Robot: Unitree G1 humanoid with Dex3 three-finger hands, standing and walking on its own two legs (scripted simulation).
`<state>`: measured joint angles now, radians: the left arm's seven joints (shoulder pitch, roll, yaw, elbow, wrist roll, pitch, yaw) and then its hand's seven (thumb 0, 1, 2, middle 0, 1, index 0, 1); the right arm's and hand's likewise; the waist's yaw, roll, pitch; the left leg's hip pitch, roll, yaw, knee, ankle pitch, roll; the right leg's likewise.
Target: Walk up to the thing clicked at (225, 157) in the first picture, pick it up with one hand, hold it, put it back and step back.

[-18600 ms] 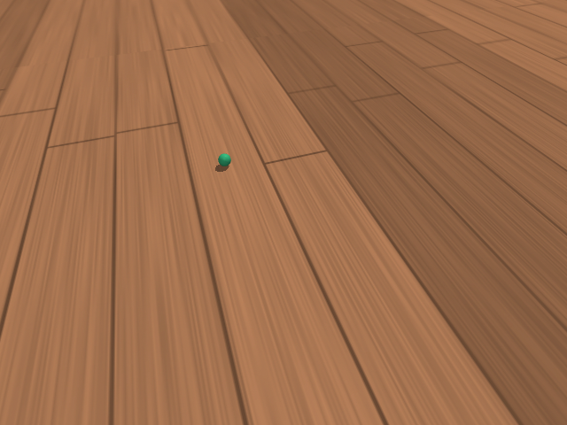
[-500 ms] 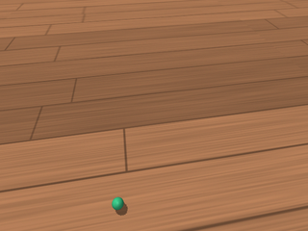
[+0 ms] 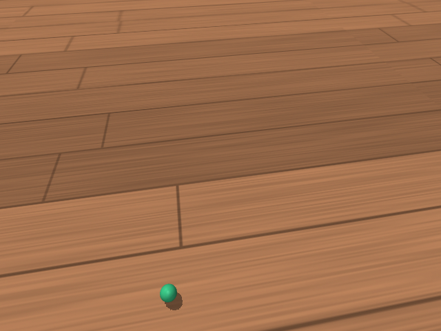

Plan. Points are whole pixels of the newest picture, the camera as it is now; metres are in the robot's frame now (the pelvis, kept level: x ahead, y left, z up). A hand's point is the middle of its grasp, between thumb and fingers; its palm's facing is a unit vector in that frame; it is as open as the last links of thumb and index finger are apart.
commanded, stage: stand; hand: left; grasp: from above
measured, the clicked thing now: (168, 292) +0.42 +0.27 -0.75
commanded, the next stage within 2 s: rise first in 0.58 s
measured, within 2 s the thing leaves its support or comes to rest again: neither
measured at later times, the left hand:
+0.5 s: hand out of the picture +0.06 +0.26 -0.16, palm faces -0.01 -0.94 -0.34, open 7.4 cm
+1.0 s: hand out of the picture +0.17 +0.25 -0.17, palm faces -0.03 -0.93 -0.37, open 10.3 cm
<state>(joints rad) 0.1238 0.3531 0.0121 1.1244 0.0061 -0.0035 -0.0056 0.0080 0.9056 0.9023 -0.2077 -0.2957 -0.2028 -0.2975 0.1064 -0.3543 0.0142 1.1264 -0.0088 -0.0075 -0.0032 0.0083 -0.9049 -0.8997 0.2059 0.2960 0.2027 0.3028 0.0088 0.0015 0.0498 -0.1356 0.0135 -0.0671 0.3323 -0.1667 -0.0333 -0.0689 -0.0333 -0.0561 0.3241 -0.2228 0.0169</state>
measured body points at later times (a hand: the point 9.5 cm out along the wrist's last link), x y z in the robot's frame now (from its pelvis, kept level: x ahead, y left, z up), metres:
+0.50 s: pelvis +0.00 +0.00 +0.00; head +0.01 +0.00 +0.45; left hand +0.06 +0.31 -0.13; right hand +0.07 -0.30 -0.13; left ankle +0.01 +0.14 -0.75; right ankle -0.03 -0.13 -0.75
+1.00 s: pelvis -0.01 +0.00 -0.02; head +0.05 +0.01 +0.42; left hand +0.17 +0.30 -0.15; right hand +0.07 -0.27 -0.14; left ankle +0.01 +0.14 -0.75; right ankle -0.03 -0.13 -0.75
